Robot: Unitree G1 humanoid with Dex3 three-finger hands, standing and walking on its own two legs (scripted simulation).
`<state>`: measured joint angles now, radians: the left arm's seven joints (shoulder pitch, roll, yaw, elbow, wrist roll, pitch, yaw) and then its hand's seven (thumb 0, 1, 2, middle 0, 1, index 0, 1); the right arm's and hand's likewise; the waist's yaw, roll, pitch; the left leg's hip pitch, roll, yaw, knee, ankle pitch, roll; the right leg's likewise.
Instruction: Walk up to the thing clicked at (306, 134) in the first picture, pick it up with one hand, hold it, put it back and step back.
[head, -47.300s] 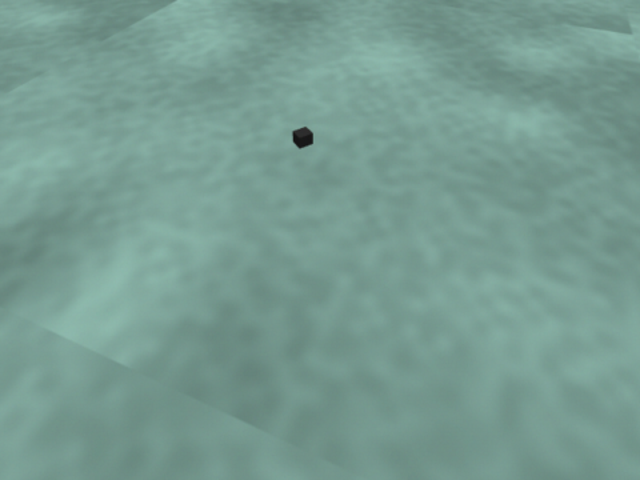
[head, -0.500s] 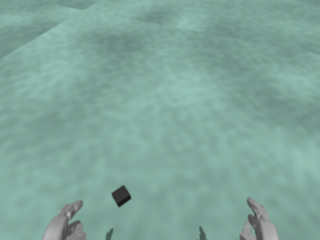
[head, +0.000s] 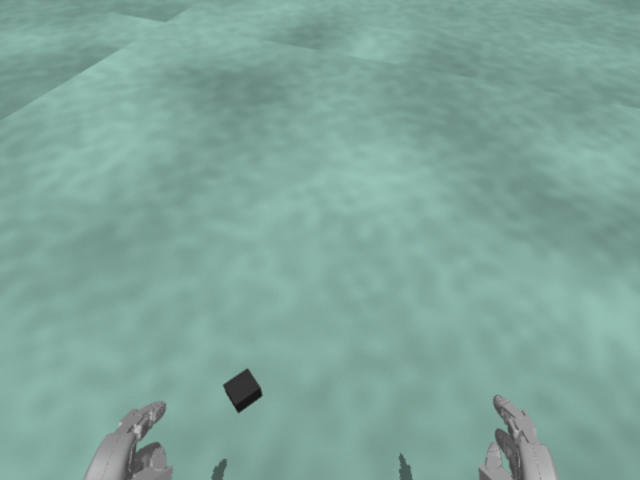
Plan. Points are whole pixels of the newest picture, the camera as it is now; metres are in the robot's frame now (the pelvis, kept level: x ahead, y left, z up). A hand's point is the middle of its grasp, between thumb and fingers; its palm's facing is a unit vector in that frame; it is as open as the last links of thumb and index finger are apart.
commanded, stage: home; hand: left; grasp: from above
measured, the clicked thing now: (243, 390) +0.49 +0.21 -0.68
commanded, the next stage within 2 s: stand in 0.04 s
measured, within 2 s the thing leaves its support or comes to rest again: neither
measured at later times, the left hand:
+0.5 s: hand out of the picture +0.09 +0.24 -0.11, palm faces +0.02 -0.94 -0.33, open 7.4 cm
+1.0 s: hand out of the picture +0.04 +0.24 -0.09, palm faces +0.02 -0.94 -0.35, open 7.4 cm
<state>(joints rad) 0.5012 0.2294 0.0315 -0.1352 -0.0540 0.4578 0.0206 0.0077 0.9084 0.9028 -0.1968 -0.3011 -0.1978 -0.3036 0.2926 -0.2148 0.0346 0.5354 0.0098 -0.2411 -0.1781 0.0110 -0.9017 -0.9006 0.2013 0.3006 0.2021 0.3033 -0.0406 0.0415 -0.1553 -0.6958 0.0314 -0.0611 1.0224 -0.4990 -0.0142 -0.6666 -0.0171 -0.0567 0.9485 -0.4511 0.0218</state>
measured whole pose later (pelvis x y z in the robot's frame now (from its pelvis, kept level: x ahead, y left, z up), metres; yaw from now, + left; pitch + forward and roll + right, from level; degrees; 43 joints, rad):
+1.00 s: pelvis -0.01 +0.00 +0.07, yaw -1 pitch -5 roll +0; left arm 0.17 0.29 0.04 1.12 0.03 0.01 0.03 0.00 0.91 0.90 -0.20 -0.30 -0.20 -0.30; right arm 0.16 -0.29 -0.04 1.09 -0.03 0.00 -0.01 0.00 -0.90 -0.90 0.20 0.30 0.20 0.30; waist 0.02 0.02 0.07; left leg -0.11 0.00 -0.01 0.38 -0.19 0.00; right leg -0.13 -0.05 -0.02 0.39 -0.18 0.03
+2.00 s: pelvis +0.00 -0.02 +0.07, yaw -2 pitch -3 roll +0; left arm 0.10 0.31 0.02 1.15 0.01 0.00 0.01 0.00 0.91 0.90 -0.20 -0.30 -0.20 -0.30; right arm 0.13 -0.32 -0.01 1.14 -0.02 -0.01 0.00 0.00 -0.91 -0.90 0.20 0.30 0.20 0.30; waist 0.00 0.01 0.07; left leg -0.08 0.03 0.00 0.32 -0.18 -0.03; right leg -0.12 -0.01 -0.01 0.34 -0.17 0.00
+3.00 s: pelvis -0.05 +0.02 +0.04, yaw -3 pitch -1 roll +0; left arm 0.00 0.41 0.06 0.93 0.01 0.06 0.03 0.00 0.91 0.90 -0.20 -0.30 -0.20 -0.30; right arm 0.12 -0.38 -0.06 0.98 -0.03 0.03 0.01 0.00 -0.91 -0.90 0.20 0.30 0.20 0.30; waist -0.01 -0.06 0.19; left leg -0.28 -0.03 0.00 0.64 -0.34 0.03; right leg -0.43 0.02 0.12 0.82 -0.47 -0.01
